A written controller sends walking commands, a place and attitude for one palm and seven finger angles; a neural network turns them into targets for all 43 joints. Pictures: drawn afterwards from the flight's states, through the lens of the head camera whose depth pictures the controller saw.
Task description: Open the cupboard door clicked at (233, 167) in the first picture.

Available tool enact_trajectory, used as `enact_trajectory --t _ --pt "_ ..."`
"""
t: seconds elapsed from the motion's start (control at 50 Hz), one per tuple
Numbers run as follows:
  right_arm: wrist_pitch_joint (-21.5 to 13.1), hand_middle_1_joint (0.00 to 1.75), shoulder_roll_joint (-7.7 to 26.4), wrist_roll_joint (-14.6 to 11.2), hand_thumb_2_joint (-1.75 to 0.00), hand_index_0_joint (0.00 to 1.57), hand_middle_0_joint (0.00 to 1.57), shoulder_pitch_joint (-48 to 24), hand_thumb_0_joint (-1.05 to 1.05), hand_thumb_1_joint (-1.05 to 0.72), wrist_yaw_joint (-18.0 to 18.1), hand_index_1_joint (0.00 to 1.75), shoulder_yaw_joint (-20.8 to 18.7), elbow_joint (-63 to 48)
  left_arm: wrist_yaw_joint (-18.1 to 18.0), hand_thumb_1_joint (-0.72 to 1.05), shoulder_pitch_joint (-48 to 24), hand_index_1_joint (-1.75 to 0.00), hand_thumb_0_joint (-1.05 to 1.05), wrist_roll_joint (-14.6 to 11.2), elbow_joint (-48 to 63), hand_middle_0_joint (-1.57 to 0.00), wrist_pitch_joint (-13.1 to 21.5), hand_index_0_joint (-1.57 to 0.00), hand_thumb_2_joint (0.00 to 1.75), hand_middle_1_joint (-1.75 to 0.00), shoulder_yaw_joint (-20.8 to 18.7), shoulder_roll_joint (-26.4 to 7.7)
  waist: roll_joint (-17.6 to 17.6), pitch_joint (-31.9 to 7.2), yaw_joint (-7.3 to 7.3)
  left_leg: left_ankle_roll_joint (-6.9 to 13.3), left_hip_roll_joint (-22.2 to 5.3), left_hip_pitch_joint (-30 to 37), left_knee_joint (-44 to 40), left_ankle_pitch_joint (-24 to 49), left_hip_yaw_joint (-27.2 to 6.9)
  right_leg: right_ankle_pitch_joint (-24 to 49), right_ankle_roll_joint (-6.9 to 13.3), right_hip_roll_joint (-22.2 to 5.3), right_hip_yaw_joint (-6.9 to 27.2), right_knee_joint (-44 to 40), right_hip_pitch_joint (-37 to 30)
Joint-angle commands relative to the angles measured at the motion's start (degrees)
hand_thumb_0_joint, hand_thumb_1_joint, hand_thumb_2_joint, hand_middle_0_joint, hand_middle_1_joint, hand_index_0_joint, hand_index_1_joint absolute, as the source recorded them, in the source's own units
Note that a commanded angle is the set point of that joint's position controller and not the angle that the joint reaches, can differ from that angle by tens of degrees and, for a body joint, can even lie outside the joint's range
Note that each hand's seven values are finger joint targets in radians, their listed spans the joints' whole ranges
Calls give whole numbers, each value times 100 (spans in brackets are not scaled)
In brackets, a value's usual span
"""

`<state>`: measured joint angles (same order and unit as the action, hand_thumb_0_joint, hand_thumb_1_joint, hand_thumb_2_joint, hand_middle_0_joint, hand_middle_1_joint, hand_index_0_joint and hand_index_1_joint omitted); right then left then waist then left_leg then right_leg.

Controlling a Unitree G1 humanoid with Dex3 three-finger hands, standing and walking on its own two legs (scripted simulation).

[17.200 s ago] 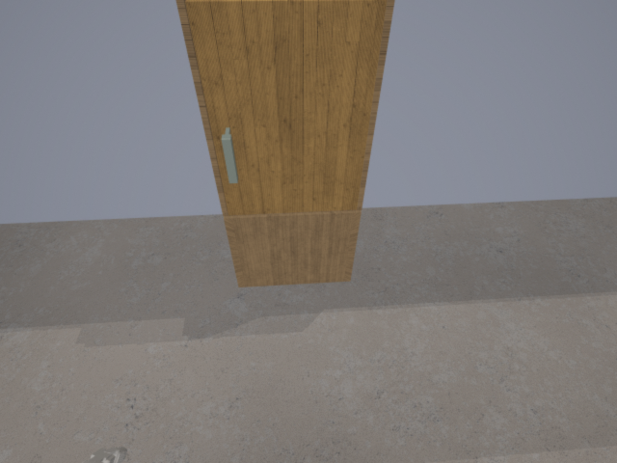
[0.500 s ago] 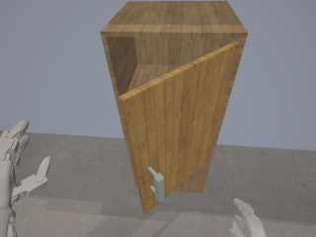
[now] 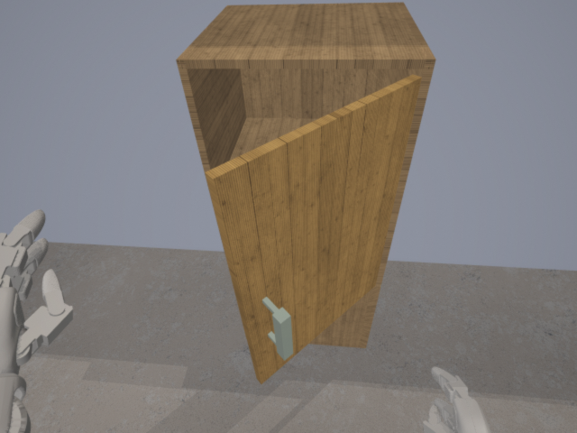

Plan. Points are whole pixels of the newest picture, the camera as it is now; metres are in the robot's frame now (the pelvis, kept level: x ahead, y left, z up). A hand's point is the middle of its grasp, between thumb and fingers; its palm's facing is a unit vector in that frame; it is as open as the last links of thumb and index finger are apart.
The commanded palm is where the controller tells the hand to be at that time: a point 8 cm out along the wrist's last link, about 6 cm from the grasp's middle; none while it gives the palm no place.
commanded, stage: step back with the hand held close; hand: left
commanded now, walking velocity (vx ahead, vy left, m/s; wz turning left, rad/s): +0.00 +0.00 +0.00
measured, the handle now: (276, 328) +0.33 +0.08 -0.11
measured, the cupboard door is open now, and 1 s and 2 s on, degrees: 46 46 46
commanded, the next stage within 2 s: stop stepping back and stand still in 1.24 s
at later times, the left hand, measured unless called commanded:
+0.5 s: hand (36, 333) +0.16 +0.28 +0.16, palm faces +0.38 -0.78 -0.50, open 7.4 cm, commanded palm +0.10 +0.32 +0.17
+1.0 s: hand out of the picture +0.09 +0.30 +0.16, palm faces +0.43 -0.77 -0.47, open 7.4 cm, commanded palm +0.02 +0.34 +0.17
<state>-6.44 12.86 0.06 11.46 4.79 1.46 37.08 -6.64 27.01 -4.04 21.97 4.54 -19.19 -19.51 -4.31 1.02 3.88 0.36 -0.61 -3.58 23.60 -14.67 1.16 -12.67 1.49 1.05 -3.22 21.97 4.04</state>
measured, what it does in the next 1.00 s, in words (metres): shifts its weight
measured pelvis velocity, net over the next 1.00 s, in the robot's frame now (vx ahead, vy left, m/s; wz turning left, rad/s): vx -0.11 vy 0.04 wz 0.04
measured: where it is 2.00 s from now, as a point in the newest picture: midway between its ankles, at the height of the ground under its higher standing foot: outside the picture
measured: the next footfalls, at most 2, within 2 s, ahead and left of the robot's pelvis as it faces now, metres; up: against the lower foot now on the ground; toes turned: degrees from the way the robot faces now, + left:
right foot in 1.22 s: -0.22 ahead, -0.10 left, +0.00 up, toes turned -5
left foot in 1.46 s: -0.11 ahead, +0.07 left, +0.00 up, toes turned -2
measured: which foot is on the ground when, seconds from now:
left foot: down 0.00-1.00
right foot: down 0.00-0.94, up 0.96-1.00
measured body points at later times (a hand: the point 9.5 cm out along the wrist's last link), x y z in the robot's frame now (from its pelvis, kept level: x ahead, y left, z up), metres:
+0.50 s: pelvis -0.04 +0.02 +0.00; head -0.03 +0.02 +0.45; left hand +0.13 +0.32 +0.18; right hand +0.13 -0.22 -0.08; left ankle -0.01 +0.11 -0.74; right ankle +0.00 -0.10 -0.74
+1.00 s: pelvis -0.11 +0.04 -0.02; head -0.08 +0.06 +0.43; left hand +0.06 +0.34 +0.18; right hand +0.06 -0.21 -0.10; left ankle -0.01 +0.11 -0.74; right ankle -0.03 -0.10 -0.73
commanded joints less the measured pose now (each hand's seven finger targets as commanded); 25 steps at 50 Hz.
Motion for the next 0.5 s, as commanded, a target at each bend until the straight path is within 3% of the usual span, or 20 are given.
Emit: enact_trajectory --t 0.0,0.02,0.04,0.06,0.08,0.18,0.2,0.26,0.32,0.38,0.46,0.48 --pt "-340 30 602 -32 -90 20 20 -909 0 -90 38 30 -242 -920 -69 90 -920 -30 0 -10 1135 -20 379 -20 90 -30 -642 -1093 219 -143 -38 138 -19 -157 -400 837 -66 472 -79 -155 248 -569 145" --pt "-222 30 692 -87 -90 20 20 -776 0 -90 30 30 -243 -1081 -112 90 -1193 -30 0 57 1232 -20 584 -20 90 -30 -1311 -1701 488 310 -262 220 -99 -606 -144 468 -194 533 -110 -425 779 -928 786" --pt "-122 30 627 -40 -90 20 20 -738 0 -90 18 30 -274 -956 -58 90 -571 -30 0 70 739 -20 590 -20 90 -30 -1038 -1296 750 143 -294 216 -69 -521 22 462 -211 459 -97 -549 760 -1003 814" --pt "-58 30 649 -38 -90 20 20 -798 0 -90 -16 30 -292 -992 -35 90 -407 -30 0 85 750 -20 570 -20 90 -30 -877 -1184 722 160 -298 208 -57 -458 81 502 -179 453 -98 -583 812 -1067 944" --pt "-15 30 672 -16 -90 20 20 -830 0 -90 -14 30 -289 -1018 -35 90 -444 -30 0 107 950 -20 626 -20 90 -30 -878 -1222 404 115 -296 193 -52 -523 54 602 -166 576 -78 -618 723 -1005 899" --pt "122 30 693 -13 -90 20 20 -805 0 -90 16 30 -345 -1130 -113 90 197 -30 0 87 1411 -20 767 -20 90 -30 -970 -1280 -29 -794 -300 148 -164 -567 -93 1415 -206 1579 -100 -542 446 -353 272" --pt "161 30 665 -20 -90 20 20 -777 0 -90 23 30 -360 -1175 -128 90 336 -30 0 69 1473 -20 771 -20 90 -30 -1043 -1322 156 -1017 -291 141 -204 -539 -87 1595 -214 1772 -118 -514 425 -216 151" --pt "249 30 683 -41 -90 20 20 -772 0 -90 48 30 -419 -1271 -175 90 440 -30 0 46 1747 -20 791 -20 90 -30 -1215 -1479 251 -1202 -302 120 -246 -677 5 1970 -221 2268 -134 -475 408 35 32" --pt "304 30 669 -63 -90 20 20 -787 0 -90 76 30 -447 -1312 -216 90 534 -30 0 29 1743 -20 791 -20 90 -30 -1279 -1509 276 -1151 -309 111 -274 -866 12 1900 -246 2235 -141 -469 431 139 89" --pt "308 30 712 -67 -90 20 20 -829 0 -90 92 30 -465 -1317 -230 90 566 -30 0 37 1684 -20 802 -20 90 -30 -1256 -1462 48 -924 -307 147 -331 -1159 -145 1574 -358 1735 -156 -395 414 183 231" --pt "290 30 764 -69 -90 20 20 -766 0 -90 76 30 -464 -1349 -244 90 552 -30 0 90 1629 -20 833 -20 90 -30 -1190 -1374 43 -696 -312 248 -480 -1831 -447 686 -501 1096 -197 -257 408 423 112" --pt "271 30 792 -61 -90 20 20 -808 0 -90 77 30 -460 -1367 -236 90 542 -30 0 113 1646 -20 856 -20 90 -30 -1181 -1356 -132 -652 -306 295 -517 -2088 -564 361 -581 1009 -196 -230 397 520 -19"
